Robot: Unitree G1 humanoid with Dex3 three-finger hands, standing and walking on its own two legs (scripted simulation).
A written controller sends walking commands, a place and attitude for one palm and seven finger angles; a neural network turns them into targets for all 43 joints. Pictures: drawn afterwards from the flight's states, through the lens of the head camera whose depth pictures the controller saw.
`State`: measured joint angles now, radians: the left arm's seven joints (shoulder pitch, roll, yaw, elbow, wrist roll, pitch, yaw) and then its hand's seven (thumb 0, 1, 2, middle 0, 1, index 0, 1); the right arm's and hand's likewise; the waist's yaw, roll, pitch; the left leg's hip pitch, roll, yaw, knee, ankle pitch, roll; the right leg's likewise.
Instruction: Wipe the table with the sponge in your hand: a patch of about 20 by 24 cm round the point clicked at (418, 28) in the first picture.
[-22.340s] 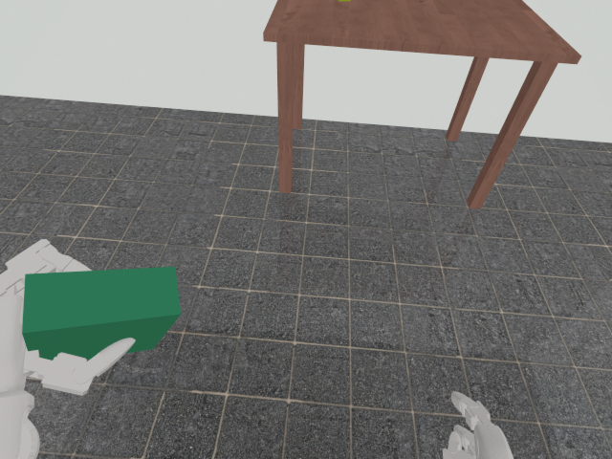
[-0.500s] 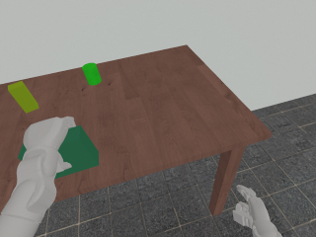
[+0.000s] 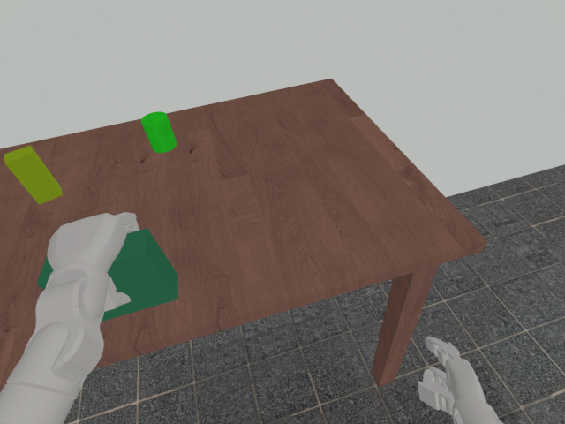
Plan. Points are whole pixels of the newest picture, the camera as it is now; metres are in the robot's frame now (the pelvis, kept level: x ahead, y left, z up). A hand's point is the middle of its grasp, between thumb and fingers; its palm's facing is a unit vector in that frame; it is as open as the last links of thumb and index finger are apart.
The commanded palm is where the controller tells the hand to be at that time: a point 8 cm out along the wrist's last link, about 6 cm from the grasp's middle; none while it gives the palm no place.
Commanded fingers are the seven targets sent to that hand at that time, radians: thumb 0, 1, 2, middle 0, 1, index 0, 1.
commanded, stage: move the sponge above the wiping area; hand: left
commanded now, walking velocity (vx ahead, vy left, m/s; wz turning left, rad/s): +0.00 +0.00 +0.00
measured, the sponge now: (122, 285) +0.26 +0.29 +0.07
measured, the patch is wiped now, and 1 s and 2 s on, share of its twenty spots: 0.00 0.00 0.00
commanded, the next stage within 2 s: lower the sponge onto the table in 0.94 s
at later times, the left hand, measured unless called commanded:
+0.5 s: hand (109, 261) +0.28 +0.30 +0.11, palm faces +0.03 -0.06 -1.00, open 9.4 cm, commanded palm +0.25 +0.30 +0.19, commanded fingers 0.00 0.10 1.30 -1.20 -1.60 -1.20 -1.60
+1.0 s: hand (100, 259) +0.27 +0.30 +0.12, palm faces +0.04 -0.06 -1.00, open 9.4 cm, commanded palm +0.24 +0.29 +0.19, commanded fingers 0.00 0.10 1.30 -1.20 -1.60 -1.20 -1.60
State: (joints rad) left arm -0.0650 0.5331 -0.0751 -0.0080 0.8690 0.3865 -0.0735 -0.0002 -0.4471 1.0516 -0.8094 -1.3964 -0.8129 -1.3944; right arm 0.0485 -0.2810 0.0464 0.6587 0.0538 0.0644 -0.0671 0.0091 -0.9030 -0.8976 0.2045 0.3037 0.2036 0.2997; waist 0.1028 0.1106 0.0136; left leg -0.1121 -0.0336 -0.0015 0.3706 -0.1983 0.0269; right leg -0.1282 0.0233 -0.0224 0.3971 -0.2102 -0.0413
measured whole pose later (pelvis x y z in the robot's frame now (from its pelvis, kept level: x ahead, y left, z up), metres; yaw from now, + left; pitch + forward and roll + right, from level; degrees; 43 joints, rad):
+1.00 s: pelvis +0.00 +0.00 +0.00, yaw +0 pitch -4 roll +0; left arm -0.09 0.54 -0.06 0.01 0.87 0.37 -0.07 0.00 -0.45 1.05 -0.81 -1.40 -0.81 -1.39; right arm 0.05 -0.28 0.05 0.66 0.06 0.07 -0.06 0.01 -0.90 -0.90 0.20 0.30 0.20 0.30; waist 0.11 0.11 0.01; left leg -0.11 -0.03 0.00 0.36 -0.19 0.03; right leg -0.12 0.02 -0.02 0.38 -0.20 -0.04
